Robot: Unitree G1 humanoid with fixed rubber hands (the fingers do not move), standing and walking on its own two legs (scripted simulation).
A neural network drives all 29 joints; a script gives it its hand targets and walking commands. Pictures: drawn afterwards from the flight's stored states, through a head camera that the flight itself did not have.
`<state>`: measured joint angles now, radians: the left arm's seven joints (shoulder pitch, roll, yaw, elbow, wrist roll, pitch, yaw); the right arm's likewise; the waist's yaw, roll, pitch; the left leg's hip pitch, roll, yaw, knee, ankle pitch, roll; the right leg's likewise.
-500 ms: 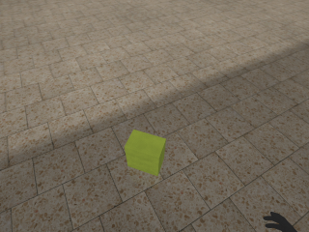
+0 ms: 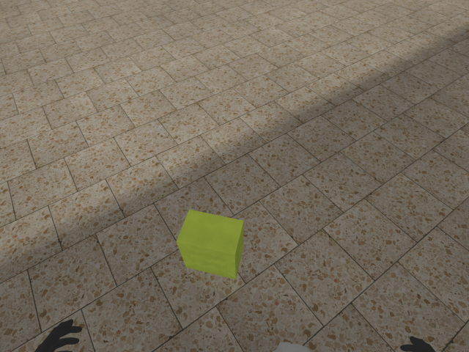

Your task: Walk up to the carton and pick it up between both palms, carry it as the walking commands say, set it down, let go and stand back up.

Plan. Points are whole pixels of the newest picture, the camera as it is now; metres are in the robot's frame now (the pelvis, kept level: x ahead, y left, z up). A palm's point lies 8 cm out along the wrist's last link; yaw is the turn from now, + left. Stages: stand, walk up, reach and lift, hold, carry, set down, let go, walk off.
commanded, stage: walk up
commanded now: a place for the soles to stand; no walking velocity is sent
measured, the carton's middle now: (213, 245) +0.59 +0.10 -0.62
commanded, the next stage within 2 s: none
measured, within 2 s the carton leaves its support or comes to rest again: neither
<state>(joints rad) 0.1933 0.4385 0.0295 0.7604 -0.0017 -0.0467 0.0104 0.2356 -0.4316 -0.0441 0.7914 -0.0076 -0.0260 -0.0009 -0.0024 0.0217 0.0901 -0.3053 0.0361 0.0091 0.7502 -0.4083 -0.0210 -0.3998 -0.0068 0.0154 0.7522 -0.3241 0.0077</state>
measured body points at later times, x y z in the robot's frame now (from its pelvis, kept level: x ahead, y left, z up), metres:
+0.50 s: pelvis +0.00 +0.03 +0.02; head +0.02 +0.01 +0.47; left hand +0.08 +0.38 -0.06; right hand +0.15 -0.33 -0.06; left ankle -0.01 +0.16 -0.67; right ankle +0.05 -0.12 -0.71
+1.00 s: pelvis +0.08 +0.13 +0.00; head +0.08 +0.10 +0.45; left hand +0.20 +0.49 -0.05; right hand +0.09 -0.22 -0.10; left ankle +0.09 +0.24 -0.67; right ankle +0.11 +0.02 -0.71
